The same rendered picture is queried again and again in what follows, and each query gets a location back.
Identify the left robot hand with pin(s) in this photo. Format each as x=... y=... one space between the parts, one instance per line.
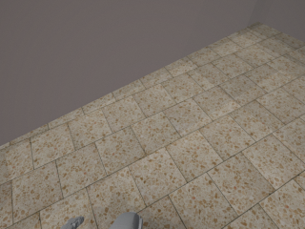
x=73 y=223

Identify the left robot thigh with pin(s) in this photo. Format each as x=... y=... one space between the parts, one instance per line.
x=128 y=220

